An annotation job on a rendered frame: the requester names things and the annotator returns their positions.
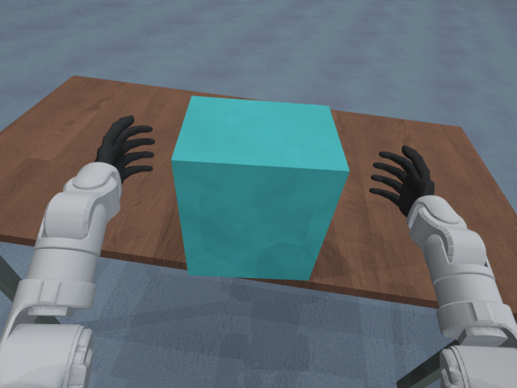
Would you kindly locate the robot left hand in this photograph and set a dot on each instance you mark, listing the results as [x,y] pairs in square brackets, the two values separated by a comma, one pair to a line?
[114,147]

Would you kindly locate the robot right hand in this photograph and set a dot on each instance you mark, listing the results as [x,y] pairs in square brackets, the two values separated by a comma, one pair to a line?
[415,177]

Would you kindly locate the robot left upper arm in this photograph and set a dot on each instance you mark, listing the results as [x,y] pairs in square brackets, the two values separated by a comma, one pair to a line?
[47,356]

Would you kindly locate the carton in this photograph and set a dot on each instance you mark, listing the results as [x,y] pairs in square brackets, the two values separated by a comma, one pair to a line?
[257,184]

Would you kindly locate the robot right upper arm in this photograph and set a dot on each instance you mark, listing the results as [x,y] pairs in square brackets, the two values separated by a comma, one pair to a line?
[478,367]

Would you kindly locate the right robot forearm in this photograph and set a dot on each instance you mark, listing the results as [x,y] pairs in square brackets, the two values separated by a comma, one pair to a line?
[470,306]

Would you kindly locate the table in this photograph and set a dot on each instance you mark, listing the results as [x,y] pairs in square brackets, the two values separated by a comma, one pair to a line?
[367,250]

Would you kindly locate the left robot forearm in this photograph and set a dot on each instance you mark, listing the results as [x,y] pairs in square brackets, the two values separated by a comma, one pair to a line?
[61,274]

